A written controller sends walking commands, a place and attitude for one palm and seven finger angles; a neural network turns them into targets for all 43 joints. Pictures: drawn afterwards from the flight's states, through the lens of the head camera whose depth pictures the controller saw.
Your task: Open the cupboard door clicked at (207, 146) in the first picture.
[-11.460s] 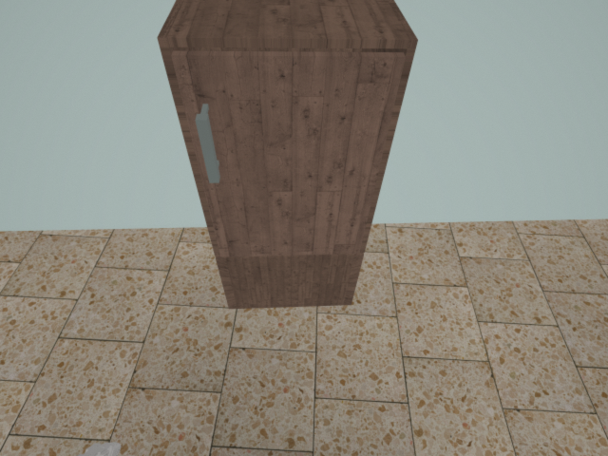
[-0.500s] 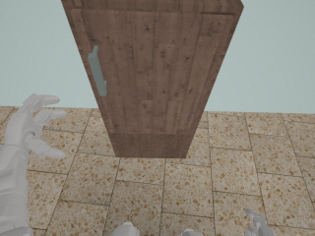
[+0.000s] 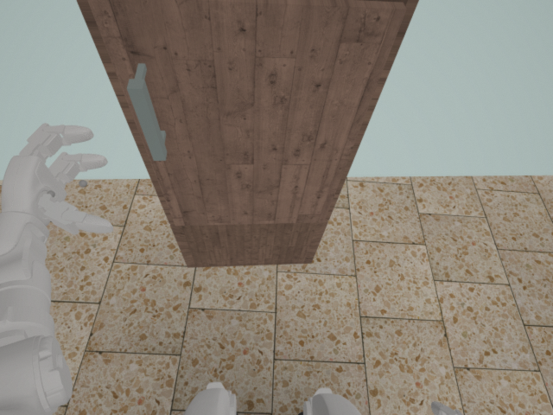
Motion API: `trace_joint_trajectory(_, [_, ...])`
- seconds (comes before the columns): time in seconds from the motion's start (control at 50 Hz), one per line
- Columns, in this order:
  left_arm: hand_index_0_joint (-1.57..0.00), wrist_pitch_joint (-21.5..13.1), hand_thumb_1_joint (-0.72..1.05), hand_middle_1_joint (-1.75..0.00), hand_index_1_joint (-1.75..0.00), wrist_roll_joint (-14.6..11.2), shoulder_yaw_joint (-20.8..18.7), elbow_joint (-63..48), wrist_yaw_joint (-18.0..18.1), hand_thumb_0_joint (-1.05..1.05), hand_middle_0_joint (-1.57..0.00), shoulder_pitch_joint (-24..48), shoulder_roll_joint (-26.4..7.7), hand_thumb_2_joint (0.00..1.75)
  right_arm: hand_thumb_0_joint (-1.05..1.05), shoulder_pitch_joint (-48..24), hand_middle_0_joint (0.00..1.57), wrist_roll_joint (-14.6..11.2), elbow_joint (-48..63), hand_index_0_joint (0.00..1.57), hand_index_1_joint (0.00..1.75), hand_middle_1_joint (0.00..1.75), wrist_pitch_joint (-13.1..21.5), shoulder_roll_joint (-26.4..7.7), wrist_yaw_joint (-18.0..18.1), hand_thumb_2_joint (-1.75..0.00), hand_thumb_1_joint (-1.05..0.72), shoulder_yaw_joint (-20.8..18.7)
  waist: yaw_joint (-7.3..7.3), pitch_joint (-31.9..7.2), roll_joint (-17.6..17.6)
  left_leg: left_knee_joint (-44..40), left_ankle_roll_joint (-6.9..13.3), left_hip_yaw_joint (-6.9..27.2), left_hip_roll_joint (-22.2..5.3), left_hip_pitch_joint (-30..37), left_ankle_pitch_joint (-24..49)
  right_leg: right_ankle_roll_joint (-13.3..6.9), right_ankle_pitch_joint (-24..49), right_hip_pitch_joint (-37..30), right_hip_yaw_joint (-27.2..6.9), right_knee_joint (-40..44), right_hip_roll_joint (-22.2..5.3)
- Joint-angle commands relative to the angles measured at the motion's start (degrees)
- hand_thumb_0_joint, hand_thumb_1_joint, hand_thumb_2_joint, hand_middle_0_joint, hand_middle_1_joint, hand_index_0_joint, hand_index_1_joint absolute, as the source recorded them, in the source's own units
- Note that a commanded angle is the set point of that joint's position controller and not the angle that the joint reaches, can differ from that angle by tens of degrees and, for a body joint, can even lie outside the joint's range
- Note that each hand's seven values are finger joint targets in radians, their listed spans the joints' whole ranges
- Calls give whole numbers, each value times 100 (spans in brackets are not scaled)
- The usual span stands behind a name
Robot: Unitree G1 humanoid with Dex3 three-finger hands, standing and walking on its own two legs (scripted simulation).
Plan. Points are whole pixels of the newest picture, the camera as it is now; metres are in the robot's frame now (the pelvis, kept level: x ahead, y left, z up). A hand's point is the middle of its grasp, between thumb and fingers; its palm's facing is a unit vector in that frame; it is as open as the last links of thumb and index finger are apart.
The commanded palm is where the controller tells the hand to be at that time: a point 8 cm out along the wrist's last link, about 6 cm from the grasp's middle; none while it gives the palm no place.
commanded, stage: move the hooked fingers beside the handle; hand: left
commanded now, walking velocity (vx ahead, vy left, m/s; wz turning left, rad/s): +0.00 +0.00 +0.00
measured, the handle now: (151, 115) +0.56 +0.21 +0.06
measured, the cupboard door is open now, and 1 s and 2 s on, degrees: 0 0 0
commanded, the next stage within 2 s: slide the fingers in behind the handle in 1.48 s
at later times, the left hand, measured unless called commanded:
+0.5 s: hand (104, 145) +0.48 +0.26 +0.07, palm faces +0.05 -1.00 -0.01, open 14.0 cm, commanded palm +0.46 +0.31 +0.07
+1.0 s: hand (112, 132) +0.52 +0.26 +0.06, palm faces +0.06 -1.00 -0.02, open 14.0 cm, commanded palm +0.50 +0.30 +0.07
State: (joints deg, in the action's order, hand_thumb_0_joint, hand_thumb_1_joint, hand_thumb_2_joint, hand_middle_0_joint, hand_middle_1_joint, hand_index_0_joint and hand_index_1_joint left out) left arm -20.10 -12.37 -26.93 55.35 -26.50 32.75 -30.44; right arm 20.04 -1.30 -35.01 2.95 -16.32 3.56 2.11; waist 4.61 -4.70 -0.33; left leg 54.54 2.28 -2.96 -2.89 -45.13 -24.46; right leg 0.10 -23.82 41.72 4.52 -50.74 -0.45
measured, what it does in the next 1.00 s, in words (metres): stands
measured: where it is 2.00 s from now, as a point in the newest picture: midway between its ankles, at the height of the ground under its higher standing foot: outside the picture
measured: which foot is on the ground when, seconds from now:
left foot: down 0.00-1.00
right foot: down 0.00-1.00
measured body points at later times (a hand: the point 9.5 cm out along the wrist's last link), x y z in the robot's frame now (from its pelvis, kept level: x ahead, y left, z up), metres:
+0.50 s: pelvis +0.00 +0.00 -0.01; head +0.12 +0.03 +0.42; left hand +0.47 +0.31 +0.07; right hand +0.01 -0.28 -0.11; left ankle +0.02 +0.09 -0.69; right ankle +0.01 -0.13 -0.69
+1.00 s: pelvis +0.01 +0.00 -0.01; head +0.16 +0.03 +0.41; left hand +0.51 +0.32 +0.06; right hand -0.02 -0.27 -0.11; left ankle +0.02 +0.09 -0.69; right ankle +0.01 -0.13 -0.69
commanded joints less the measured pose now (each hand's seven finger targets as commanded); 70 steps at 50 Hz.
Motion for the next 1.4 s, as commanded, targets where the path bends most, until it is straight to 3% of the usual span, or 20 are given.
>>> trace_joint_trajectory(0.0, [-30,-439,-50,-120,-120,-39,-162,-1008,89,0,-30,2260,-1592,30,0,573,20,10,435,20,30,30,66,-1012,26,-90,-90,-422,47,-2187,-789,-707,-141,650,84,2023,2187,-166,1392,-167,-137,467,284])
trace_joint_trajectory(0.08, [-30,-420,-50,-120,-120,45,-349,-562,155,0,-30,2523,-1915,30,0,638,20,10,407,20,30,30,-77,-1050,36,-90,-90,-405,104,-2102,-553,-654,-95,584,99,1648,1930,-142,1385,-233,-174,446,290])
trace_joint_trajectory(0.12, [-30,-456,-50,-120,-120,120,-228,-492,169,0,-30,2912,-1898,30,0,672,20,20,390,20,30,30,-119,-1046,38,-90,-90,-387,181,-2039,-741,-598,-89,589,98,1635,1855,-163,1297,-71,-185,407,298])
trace_joint_trajectory(0.18, [-30,-591,-50,-120,-120,179,-174,-708,207,0,-30,3104,-1884,30,0,739,20,51,369,20,30,30,-166,-1039,16,-90,-90,-406,165,-2530,-1078,-545,-139,657,71,2075,2203,-165,1377,22,-176,359,303])
trace_joint_trajectory(0.24, [-30,-522,-50,-120,-120,176,-222,-241,236,0,-30,3270,-1967,30,0,842,20,52,283,20,30,30,-257,-1083,13,-90,-90,-387,288,-2322,-623,-496,-109,682,45,1794,2097,-135,1348,104,-155,351,330])
trace_joint_trajectory(0.28, [-30,-427,-50,-120,-120,236,-160,-18,251,0,-30,3451,-1996,30,0,858,20,54,271,20,30,30,-293,-1099,17,-90,-90,-368,348,-2156,-669,-497,-81,646,61,1568,1787,-120,1215,156,-178,383,313])
trace_joint_trajectory(0.36, [-30,-495,-50,-120,-120,369,-255,-133,322,0,-30,3733,-2264,30,0,982,20,92,266,20,30,30,-366,-1099,0,-90,-90,-356,321,-2546,-1003,-404,-109,681,56,1792,2095,-144,1338,194,-195,299,330])
trace_joint_trajectory(0.4, [-30,-464,-50,-120,-120,366,-417,120,354,0,-30,3694,-2456,30,0,1040,20,93,249,20,30,30,-407,-1130,-2,-90,-90,-353,361,-2483,-698,-356,-71,648,50,1530,2011,-117,1380,85,-215,307,344])
trace_joint_trajectory(0.5, [-30,-431,-50,-120,-120,478,-396,214,309,0,-30,3873,-2627,30,0,1152,20,110,244,20,30,30,-509,-1133,-12,-90,-90,-335,398,-2599,-1014,-273,-68,604,50,1515,2213,-114,1567,94,-247,271,351])
trace_joint_trajectory(0.58, [-30,-324,-50,-120,-120,526,-435,563,309,0,-30,4214,-2858,30,0,1240,20,108,221,20,30,30,-575,-1187,8,-90,-90,-298,565,-2368,-737,-222,-18,617,44,1107,1848,-83,1363,168,-272,302,363])
trace_joint_trajectory(0.64, [-30,-380,-50,-120,-120,606,-455,314,319,0,-30,4659,-3052,30,0,1353,20,157,198,20,30,30,-596,-1199,17,-90,-90,-287,598,-2817,-1225,-124,-37,654,29,1466,2234,-103,1553,281,-272,202,363])
trace_joint_trajectory(0.72, [-30,-290,-50,-120,-120,565,-281,722,278,0,-30,4231,-2651,30,0,1462,20,180,198,20,30,30,-660,-1177,-32,-90,-90,-285,645,-2665,-964,-94,-43,704,-7,1535,2448,-111,1586,480,-177,195,407])
trace_joint_trajectory(0.8, [-30,-216,-50,-120,-120,618,-636,468,292,0,-30,4001,-3131,30,0,1485,20,182,293,20,30,30,-738,-1208,-50,-90,-90,-324,443,-2922,-979,-104,-38,624,12,1355,2528,-94,1817,80,-218,171,391])
trace_joint_trajectory(0.84, [-30,-267,-50,-120,-120,624,-563,234,322,0,-30,4117,-3049,30,0,1487,20,183,308,20,30,30,-765,-1167,-79,-90,-90,-311,471,-3023,-1233,-79,-52,618,1,1568,2712,-96,1890,202,-212,149,410])
trace_joint_trajectory(0.9, [-30,-376,-50,-120,-120,586,-765,-12,400,0,-30,4105,-3190,30,0,1473,20,194,307,20,30,30,-766,-1176,-89,-90,-90,-365,457,-3108,-1129,-86,-50,626,-3,1591,2783,-91,2000,15,-220,165,428])
trace_joint_trajectory(1.0, [-30,-342,-50,-120,-120,596,-611,139,362,0,-30,3971,-2992,30,0,1434,20,174,249,20,30,30,-793,-1155,-102,-90,-90,-347,499,-2762,-1140,-119,-55,636,-14,1625,2713,-105,1885,186,-177,222,443])
trace_joint_trajectory(1.12, [-30,-357,-50,-120,-120,429,-335,-23,249,0,-30,3943,-2505,30,0,1405,20,169,233,20,30,30,-815,-1117,-104,-90,-90,-350,533,-2811,-1345,-97,-85,683,-32,2055,3168,-130,1982,408,-127,222,454])
trace_joint_trajectory(1.18, [-30,-340,-50,-120,-120,396,-260,41,278,0,-30,3828,-2321,30,0,1350,20,169,229,20,30,30,-838,-1101,-120,-90,-90,-365,516,-2725,-1157,-127,-102,701,-38,2032,3073,-112,1877,437,-99,243,449])
trace_joint_trajectory(1.3, [-30,-411,-50,-120,-120,468,-306,68,415,0,-30,3973,-2453,30,0,1248,20,153,277,20,30,30,-810,-1105,-118,-90,-90,-348,528,-2546,-1050,-151,-75,663,8,1727,2589,-115,1719,360,-141,243,425])
trace_joint_trajectory(1.38, [-30,-541,-50,-120,-120,476,-349,-125,392,0,-30,4044,-2522,30,0,1213,20,157,269,20,30,30,-778,-1096,-115,-90,-90,-342,478,-2872,-1281,-106,-124,699,4,1963,2865,-132,1817,321,-144,173,421])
